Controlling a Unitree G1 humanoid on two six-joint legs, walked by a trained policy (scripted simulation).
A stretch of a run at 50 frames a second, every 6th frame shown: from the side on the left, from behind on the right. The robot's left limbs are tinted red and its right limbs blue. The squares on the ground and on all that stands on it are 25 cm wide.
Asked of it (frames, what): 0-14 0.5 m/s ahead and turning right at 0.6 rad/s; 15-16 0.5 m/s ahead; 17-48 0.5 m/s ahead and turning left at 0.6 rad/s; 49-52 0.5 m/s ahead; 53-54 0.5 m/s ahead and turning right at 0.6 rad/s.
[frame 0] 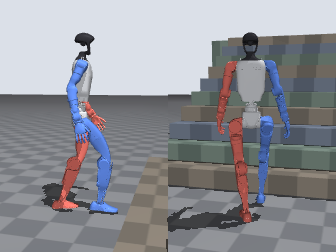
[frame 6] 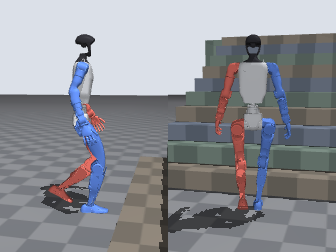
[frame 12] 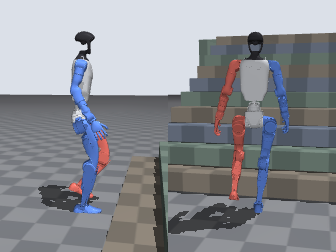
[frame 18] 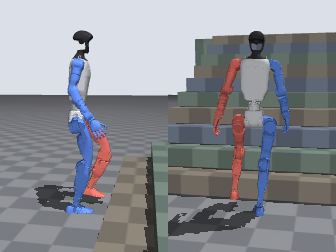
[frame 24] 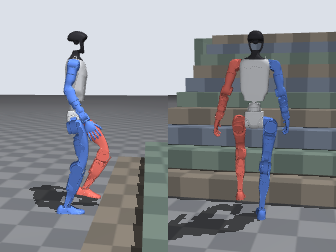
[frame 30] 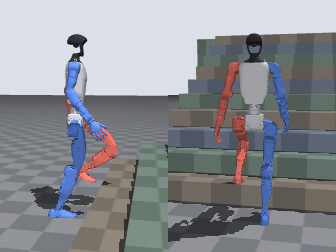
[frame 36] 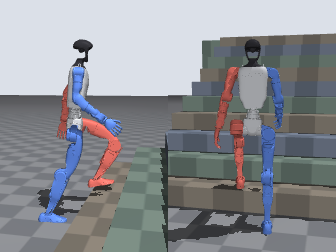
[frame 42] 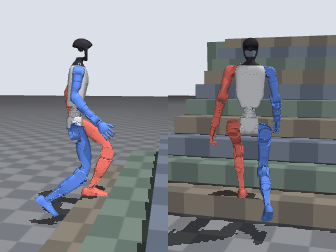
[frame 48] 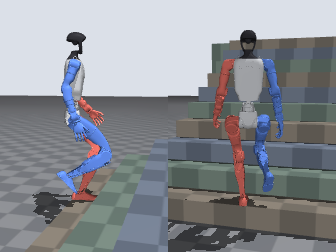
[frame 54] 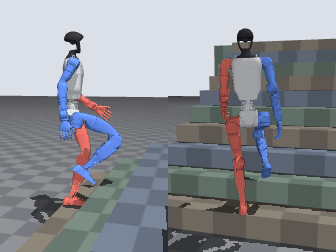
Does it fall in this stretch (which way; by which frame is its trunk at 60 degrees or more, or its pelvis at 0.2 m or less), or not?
no
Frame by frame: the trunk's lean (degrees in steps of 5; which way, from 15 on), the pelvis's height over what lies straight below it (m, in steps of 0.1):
0: 5, 0.8
6: 5, 0.8
12: 5, 0.8
18: 5, 0.8
24: 0, 0.8
30: 0, 0.8
36: 5, 0.8
42: 5, 0.8
48: 5, 0.7
54: 0, 0.8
